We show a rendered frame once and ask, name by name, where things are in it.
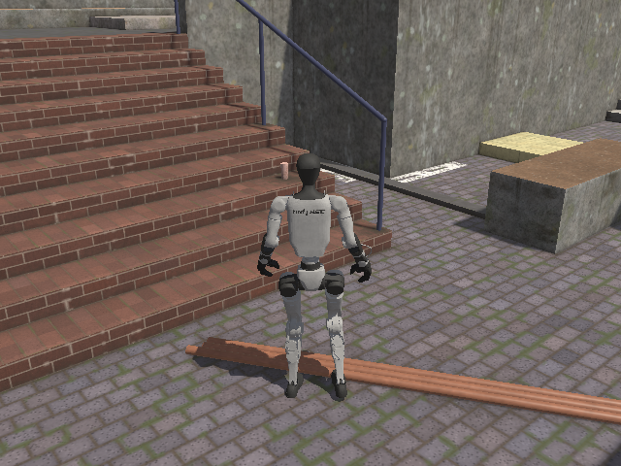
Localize robot left hand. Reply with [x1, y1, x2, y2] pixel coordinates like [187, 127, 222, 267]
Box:
[257, 259, 279, 277]

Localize robot left forearm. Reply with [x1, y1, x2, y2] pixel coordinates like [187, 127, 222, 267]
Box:
[259, 233, 275, 264]

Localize robot left upper arm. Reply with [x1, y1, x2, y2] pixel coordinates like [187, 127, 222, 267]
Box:
[264, 195, 289, 249]

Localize robot right forearm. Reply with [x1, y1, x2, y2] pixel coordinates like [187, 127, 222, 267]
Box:
[348, 233, 369, 267]

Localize robot head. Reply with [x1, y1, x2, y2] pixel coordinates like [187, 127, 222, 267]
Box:
[292, 153, 326, 200]

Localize robot right upper arm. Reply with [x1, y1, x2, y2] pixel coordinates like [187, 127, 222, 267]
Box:
[329, 195, 358, 249]

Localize robot right hand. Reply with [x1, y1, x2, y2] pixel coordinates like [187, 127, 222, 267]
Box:
[350, 259, 372, 283]

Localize robot right foot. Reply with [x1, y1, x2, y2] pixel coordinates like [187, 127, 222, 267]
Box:
[331, 369, 347, 398]

